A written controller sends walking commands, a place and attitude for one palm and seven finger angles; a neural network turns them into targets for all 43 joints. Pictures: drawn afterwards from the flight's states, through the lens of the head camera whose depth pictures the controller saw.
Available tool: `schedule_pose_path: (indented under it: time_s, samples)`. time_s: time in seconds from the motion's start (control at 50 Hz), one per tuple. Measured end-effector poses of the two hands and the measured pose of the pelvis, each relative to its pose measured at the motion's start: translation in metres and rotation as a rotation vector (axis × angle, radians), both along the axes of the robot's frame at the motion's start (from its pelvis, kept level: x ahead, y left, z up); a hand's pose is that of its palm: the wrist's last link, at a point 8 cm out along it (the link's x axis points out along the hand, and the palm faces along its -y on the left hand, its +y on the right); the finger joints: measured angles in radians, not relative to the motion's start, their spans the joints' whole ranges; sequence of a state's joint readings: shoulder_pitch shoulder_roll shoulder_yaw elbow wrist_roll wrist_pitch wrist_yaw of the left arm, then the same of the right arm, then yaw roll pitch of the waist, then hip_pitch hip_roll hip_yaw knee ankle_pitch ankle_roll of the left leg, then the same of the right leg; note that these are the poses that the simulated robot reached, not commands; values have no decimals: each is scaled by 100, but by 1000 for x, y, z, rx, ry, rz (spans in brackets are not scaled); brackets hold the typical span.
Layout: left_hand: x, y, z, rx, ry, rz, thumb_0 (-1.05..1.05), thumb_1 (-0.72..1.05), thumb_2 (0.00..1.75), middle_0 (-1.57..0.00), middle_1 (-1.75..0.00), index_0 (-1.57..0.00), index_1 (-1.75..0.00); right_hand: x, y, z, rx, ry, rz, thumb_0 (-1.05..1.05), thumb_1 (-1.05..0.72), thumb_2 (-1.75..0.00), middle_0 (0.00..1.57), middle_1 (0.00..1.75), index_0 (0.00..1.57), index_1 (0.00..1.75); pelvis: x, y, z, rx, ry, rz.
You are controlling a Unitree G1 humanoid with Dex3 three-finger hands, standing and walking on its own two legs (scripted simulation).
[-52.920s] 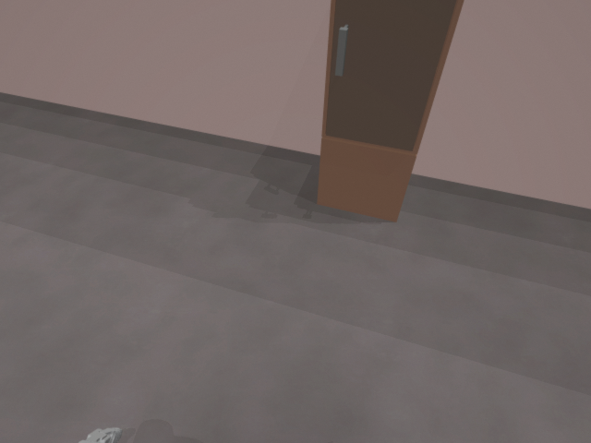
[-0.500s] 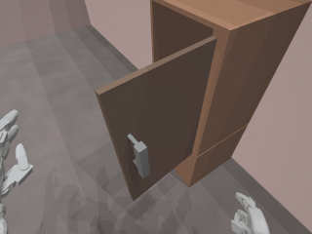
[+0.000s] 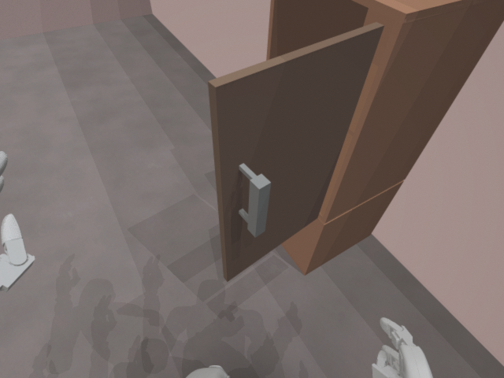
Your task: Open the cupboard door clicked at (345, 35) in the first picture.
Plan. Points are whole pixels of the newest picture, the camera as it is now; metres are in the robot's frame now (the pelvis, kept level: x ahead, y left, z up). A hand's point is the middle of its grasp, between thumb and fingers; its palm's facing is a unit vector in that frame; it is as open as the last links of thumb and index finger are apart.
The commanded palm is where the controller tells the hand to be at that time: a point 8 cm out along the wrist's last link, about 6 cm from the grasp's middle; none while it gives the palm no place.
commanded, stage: step back with the hand held close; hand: left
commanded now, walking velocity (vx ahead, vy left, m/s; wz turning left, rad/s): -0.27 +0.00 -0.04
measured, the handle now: (250, 200) +0.41 +0.03 +0.03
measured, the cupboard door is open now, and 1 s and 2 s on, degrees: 96 96 96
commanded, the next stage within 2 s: stop stepping back and stand still in 0.40 s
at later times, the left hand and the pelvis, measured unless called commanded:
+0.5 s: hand out of the picture +0.13 +0.29 +0.20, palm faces +0.35 -0.88 -0.32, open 7.4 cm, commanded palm +0.06 +0.33 +0.19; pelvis -0.10 +0.04 +0.02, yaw -5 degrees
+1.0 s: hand out of the picture +0.06 +0.27 +0.18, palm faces +0.29 -0.90 -0.34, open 7.4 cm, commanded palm -0.03 +0.33 +0.19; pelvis -0.22 +0.06 +0.00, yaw -10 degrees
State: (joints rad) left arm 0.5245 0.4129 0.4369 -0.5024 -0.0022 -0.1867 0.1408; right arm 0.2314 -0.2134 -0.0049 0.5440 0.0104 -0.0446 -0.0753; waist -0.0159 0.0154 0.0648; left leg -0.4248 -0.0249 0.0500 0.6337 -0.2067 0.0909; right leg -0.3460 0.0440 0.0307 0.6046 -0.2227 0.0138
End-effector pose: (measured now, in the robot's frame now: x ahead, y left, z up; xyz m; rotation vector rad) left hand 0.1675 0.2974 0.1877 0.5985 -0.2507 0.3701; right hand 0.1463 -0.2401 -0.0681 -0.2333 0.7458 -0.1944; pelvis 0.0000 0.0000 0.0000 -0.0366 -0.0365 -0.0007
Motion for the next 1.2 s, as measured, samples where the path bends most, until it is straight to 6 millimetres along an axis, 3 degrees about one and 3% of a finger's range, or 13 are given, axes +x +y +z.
schedule_pose_path:
  time_s: [0.14, 0.24, 0.34, 0.52, 0.6, 0.68, 0.78, 0.84, 0.9, 0.98, 1.08, 1.14, 1.2]
  samples:
    - [-44, 10, 2, -39, -75, 28, 1, 89, 90, -21, -30, -21, -31, -19, 15, -6, -13, 47, 60, 2, -90, -89, 20, 30, 21, 30, -22, 11, -3, 0, 5, 23]
    - [-53, 30, 3, -43, -136, 2, 1, 89, 90, -21, -30, -21, -31, -32, 29, 1, -59, 25, 59, 2, -90, -89, 20, 30, 21, 30, -43, 27, -5, -19, 4, 30]
    - [-60, 50, 18, -31, -159, 1, 1, 89, 90, -21, -30, -21, -31, -50, 52, 16, -20, -17, 43, 2, -91, -89, 20, 30, 20, 30, -64, 37, 8, -65, 26, -13]
    - [-75, 30, 21, -144, -160, -168, 1, 89, 90, -21, -30, -21, -30, -95, 66, 41, -16, -49, 28, 1, -90, -89, 20, 30, 21, 30, -109, 43, 23, -86, 107, -88]
    - [-96, 21, 24, -89, -133, -227, 1, 89, 90, -21, -30, -21, -31, -123, 60, 40, -12, -80, 8, 1, -90, -89, 20, 30, 21, 30, -138, 41, 18, -60, 118, -105]
    - [-134, 11, 25, 32, -99, -268, 1, 89, 90, -21, -30, -21, -31, -158, 48, 19, 0, -97, -7, 1, -90, -89, 20, 30, 21, 30, -173, 43, -2, 9, 86, -146]
    - [-170, 24, 36, 46, -123, -223, 1, 88, 90, -22, -30, -22, -31, -222, 39, 1, 13, 25, -105, 1, -90, -89, 20, 30, 21, 30, -169, 46, 3, 13, 39, -180]
    - [-166, 45, 26, -34, -189, -123, 1, 88, 90, -22, -30, -22, -31, -249, 32, -10, -15, 59, -152, 1, -90, -89, 20, 30, 21, 30, -169, 52, -1, 26, 19, -181]
    - [-147, 56, 5, -164, -180, -49, 1, 89, 90, -21, -30, -21, -31, -268, 30, -18, -29, 64, -189, 2, -91, -89, 20, 30, 20, 30, -185, 61, -5, 43, -17, -167]
    - [-139, 30, -3, -185, -88, -137, 1, 89, 90, -20, -30, -20, -30, -291, 40, -10, 8, 10, -206, 2, -91, -89, 20, 30, 20, 30, -213, 61, 1, 47, -47, -162]
    - [-186, -7, 17, -20, -48, -306, 2, 89, 90, -21, -30, -21, -30, -313, 45, 1, 54, -34, -216, 2, -91, -89, 20, 30, 20, 30, -233, 49, 8, 40, -27, -175]
    - [-219, -5, 32, 121, -50, -276, 1, 89, 90, -21, -30, -21, -31, -316, 39, -11, 74, -23, -193, 1, -90, -89, 20, 30, 20, 30, -245, 42, 1, 47, 2, -165]
    - [-240, 10, 40, 126, -71, -183, 1, 88, 90, -22, -30, -22, -31, -319, 32, -20, 65, 53, -145, 1, -90, -89, 20, 30, 20, 30, -255, 40, 5, 50, 1, -165]
